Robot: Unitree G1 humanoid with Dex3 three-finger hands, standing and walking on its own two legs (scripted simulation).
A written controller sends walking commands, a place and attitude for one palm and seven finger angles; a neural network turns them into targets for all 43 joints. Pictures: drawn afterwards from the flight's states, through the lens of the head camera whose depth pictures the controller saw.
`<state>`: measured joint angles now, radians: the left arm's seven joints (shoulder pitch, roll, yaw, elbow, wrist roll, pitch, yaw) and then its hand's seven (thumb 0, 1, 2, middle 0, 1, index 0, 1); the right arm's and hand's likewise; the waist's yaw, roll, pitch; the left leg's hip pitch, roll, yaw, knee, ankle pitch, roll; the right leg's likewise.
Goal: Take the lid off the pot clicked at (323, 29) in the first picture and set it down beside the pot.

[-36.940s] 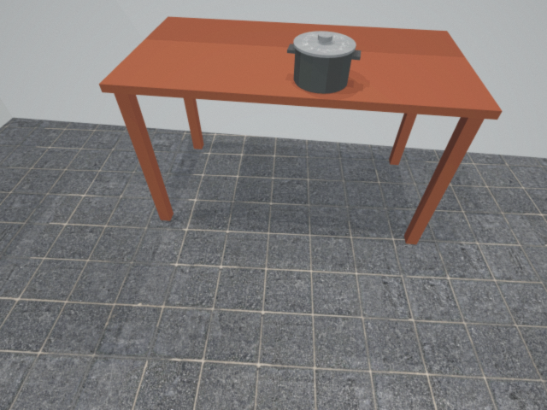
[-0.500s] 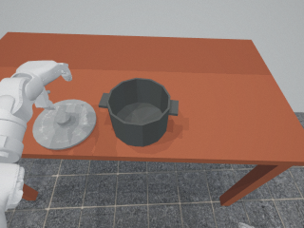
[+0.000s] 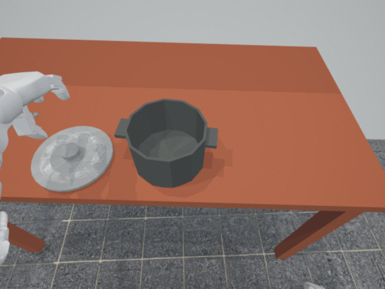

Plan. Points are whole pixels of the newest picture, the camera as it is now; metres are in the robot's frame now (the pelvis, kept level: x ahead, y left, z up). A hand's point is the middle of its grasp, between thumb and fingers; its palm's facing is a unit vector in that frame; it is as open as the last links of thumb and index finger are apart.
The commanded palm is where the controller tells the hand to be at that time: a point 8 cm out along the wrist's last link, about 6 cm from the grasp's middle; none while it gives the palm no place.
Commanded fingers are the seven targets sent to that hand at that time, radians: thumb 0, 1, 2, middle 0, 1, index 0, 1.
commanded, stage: draw the hand back to the body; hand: left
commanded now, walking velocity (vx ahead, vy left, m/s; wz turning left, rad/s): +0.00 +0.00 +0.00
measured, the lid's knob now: (70, 151) +0.43 +0.31 -0.01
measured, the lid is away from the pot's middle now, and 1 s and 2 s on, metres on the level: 0.25 0.25 0.25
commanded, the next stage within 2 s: none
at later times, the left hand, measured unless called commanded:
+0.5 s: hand (55, 121) +0.39 +0.26 +0.15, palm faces +0.13 -0.76 -0.63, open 11.1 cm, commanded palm +0.34 +0.30 +0.19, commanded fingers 0.00 -0.03 0.79 -0.40 -0.73 -0.40 -0.73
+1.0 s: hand (43, 137) +0.33 +0.25 +0.18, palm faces +0.46 -0.84 -0.29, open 9.4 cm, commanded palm +0.28 +0.27 +0.19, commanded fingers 0.00 0.58 0.86 -0.27 -0.45 -0.27 -0.45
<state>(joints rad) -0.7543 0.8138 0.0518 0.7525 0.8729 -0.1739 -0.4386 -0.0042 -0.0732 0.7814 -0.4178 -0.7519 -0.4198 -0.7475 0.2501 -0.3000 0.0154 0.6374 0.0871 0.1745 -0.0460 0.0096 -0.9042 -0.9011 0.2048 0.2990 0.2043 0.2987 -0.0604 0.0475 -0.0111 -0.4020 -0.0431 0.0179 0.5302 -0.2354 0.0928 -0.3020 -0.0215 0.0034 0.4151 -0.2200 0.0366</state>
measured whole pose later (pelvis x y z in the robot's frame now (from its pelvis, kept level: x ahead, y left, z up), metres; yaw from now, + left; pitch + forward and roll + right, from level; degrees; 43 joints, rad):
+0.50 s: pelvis +0.00 +0.00 +0.00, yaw -1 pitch +1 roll -2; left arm -0.42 0.58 0.19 0.41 0.19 -0.16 -0.12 0.00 -0.08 0.78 -0.42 -0.75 -0.42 -0.75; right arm 0.21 -0.25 0.06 0.58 0.08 0.09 -0.06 0.01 -0.90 -0.90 0.20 0.30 0.20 0.30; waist 0.01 0.04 0.04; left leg -0.27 -0.05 0.04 0.48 -0.24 0.09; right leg -0.19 -0.03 0.02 0.40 -0.23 0.00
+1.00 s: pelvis +0.02 -0.04 +0.01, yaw -3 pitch -2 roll -1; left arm -0.01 0.43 0.40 0.02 -0.09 -0.09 0.11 0.00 0.34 0.83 -0.32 -0.56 -0.32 -0.55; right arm 0.20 -0.27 0.02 0.68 0.04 -0.05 -0.06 0.01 -0.90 -0.90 0.20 0.30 0.20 0.30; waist 0.02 0.04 0.04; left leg -0.15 0.01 0.05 0.47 -0.27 0.03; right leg -0.09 0.02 -0.01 0.38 -0.25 0.00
